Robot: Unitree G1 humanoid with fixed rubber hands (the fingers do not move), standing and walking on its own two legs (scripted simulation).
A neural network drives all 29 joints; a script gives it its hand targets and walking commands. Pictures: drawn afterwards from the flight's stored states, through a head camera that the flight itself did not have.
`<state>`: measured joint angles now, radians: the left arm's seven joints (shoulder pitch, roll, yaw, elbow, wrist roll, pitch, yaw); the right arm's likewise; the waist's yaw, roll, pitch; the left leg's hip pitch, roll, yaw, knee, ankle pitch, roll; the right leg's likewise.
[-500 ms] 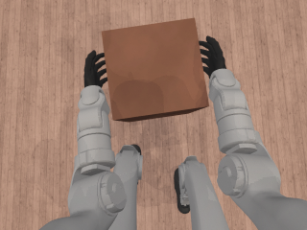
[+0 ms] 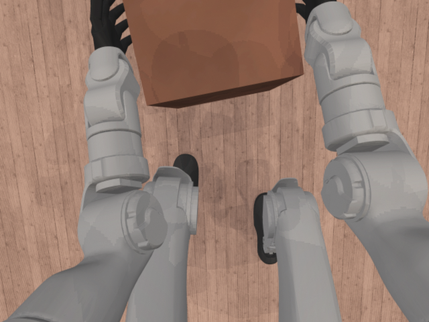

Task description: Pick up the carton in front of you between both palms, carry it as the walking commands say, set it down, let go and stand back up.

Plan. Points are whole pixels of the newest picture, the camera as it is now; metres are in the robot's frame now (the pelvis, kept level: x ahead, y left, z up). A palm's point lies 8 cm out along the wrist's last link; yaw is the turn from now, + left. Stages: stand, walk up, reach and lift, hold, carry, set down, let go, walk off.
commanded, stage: set down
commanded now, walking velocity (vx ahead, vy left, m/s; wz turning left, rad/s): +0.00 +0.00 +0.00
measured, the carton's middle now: (213, 37) +0.53 +0.08 -0.22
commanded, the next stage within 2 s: none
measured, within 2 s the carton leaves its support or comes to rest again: rests again in 1.42 s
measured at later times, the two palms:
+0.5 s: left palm (119, 35) +0.52 +0.24 -0.21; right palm (293, 21) +0.58 -0.05 -0.23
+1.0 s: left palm (117, 43) +0.51 +0.25 -0.23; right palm (286, 29) +0.57 -0.05 -0.25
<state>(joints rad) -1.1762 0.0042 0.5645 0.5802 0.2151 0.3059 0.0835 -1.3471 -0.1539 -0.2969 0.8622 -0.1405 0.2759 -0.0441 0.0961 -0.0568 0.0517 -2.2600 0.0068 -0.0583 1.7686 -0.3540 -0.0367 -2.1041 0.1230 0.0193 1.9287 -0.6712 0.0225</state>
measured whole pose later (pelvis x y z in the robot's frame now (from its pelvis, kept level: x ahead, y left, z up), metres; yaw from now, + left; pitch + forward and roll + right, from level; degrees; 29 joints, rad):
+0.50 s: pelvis +0.00 -0.01 -0.06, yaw +1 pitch +46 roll +1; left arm -1.41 0.17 0.56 0.86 0.11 0.26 0.03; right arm -1.50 -0.25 -0.14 1.00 -0.07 0.25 -0.10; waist 0.17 0.00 0.21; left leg -2.38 0.02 -0.06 1.97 -0.40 -0.06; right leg -2.23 0.15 0.02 2.16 -0.74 0.01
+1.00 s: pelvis +0.00 -0.01 -0.07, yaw +1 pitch +42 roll +2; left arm -1.46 0.25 0.62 0.99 0.13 0.20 -0.02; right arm -1.56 -0.23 -0.15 1.06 -0.12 0.22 -0.04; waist 0.15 0.02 0.30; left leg -2.36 0.03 -0.05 2.01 -0.39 -0.06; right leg -2.21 0.16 0.03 2.20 -0.73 0.01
